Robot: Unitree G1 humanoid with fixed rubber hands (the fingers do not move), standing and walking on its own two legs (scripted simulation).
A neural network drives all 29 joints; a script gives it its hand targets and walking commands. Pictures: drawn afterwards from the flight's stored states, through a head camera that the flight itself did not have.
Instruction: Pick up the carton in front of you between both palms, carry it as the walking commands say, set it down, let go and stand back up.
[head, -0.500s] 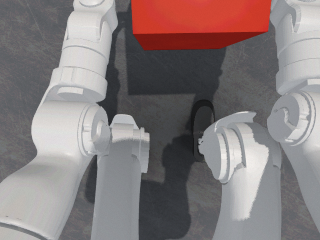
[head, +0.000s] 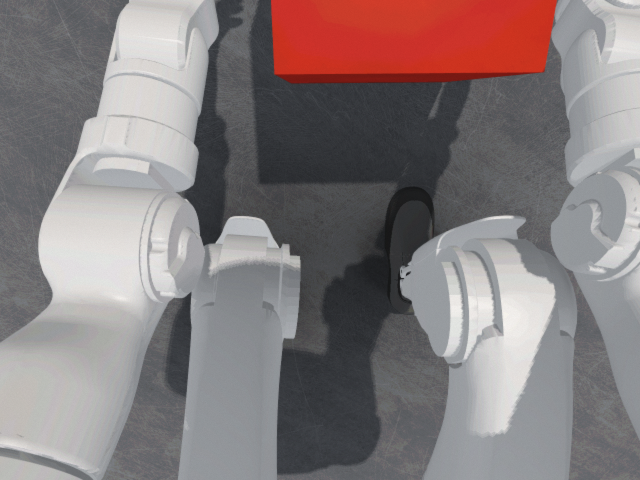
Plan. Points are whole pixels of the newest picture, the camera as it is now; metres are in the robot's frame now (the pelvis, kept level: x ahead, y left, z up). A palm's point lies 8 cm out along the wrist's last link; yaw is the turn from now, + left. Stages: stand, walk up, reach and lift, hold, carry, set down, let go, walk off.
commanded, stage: set down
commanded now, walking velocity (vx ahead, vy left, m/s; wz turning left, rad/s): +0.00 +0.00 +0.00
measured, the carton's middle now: out of the picture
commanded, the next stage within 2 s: let go in 1.20 s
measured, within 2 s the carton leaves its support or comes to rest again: neither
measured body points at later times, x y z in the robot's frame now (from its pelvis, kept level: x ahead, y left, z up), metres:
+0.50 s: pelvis +0.00 +0.00 +0.05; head +0.35 -0.04 +0.33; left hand +0.59 +0.11 -0.07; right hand +0.55 -0.27 -0.08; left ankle +0.08 +0.12 -0.34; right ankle +0.15 -0.14 -0.34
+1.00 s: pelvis +0.02 -0.01 +0.18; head +0.35 -0.06 +0.48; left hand +0.60 +0.11 +0.07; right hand +0.55 -0.29 +0.07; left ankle +0.08 +0.12 -0.34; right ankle +0.15 -0.14 -0.34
